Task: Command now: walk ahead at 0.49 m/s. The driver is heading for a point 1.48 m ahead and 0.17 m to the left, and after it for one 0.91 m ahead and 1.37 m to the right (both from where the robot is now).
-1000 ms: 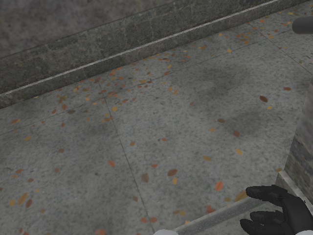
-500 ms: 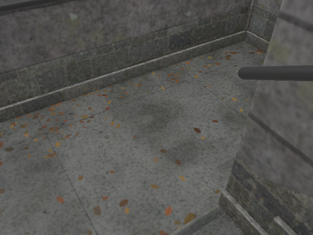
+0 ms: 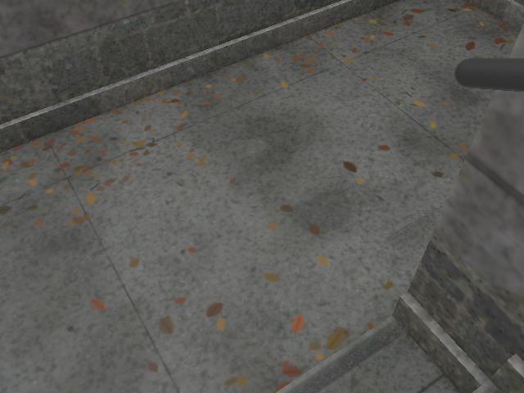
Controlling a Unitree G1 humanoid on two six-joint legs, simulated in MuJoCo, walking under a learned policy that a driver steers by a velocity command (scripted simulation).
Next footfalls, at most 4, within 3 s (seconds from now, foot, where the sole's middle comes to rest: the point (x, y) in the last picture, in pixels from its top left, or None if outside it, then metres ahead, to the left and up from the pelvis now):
0.42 left None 0.32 0.16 -0.94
1.04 right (257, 354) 0.72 -0.01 -1.11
1.48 left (197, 341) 0.78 0.19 -1.11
1.94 right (246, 264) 1.07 0.00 -1.11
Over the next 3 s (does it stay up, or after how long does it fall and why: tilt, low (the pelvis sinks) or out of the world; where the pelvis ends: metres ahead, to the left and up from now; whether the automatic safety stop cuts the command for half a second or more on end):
stays up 1.41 0.12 -0.34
